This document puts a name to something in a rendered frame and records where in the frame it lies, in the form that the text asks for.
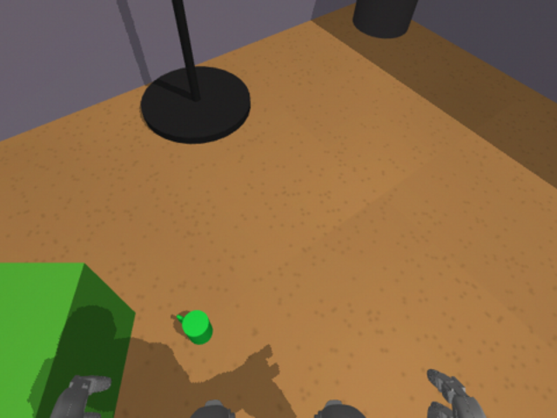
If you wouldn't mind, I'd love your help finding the coat stand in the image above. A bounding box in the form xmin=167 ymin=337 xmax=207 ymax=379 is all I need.
xmin=141 ymin=0 xmax=251 ymax=144

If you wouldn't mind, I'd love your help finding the right robot hand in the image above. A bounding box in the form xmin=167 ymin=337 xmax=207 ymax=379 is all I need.
xmin=427 ymin=369 xmax=487 ymax=418

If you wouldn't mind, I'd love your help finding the left robot hand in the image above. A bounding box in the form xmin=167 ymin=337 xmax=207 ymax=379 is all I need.
xmin=50 ymin=375 xmax=111 ymax=418

